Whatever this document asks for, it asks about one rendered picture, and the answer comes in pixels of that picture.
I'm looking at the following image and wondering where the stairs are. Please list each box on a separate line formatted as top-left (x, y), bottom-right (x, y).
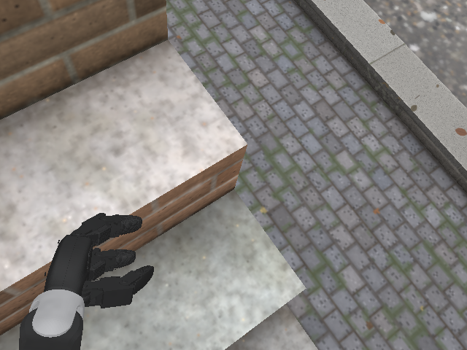
top-left (0, 0), bottom-right (318, 350)

